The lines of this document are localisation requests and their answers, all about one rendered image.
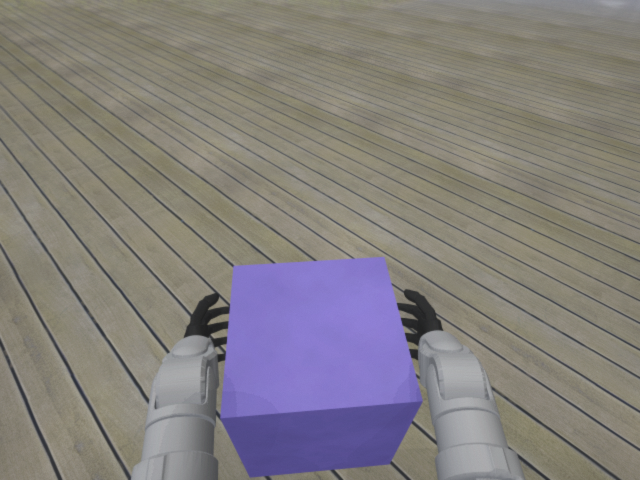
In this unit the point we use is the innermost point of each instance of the left robot forearm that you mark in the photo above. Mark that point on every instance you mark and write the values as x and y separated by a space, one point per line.
181 416

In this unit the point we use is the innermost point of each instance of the right robot forearm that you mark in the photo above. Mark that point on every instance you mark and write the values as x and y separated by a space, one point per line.
470 438

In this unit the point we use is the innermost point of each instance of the robot right hand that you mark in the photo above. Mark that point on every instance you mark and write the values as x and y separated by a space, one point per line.
427 320

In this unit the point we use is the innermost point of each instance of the carton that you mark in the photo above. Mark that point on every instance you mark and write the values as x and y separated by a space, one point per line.
318 373

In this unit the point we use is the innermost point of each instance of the robot left hand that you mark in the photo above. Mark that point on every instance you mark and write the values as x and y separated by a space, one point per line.
200 318

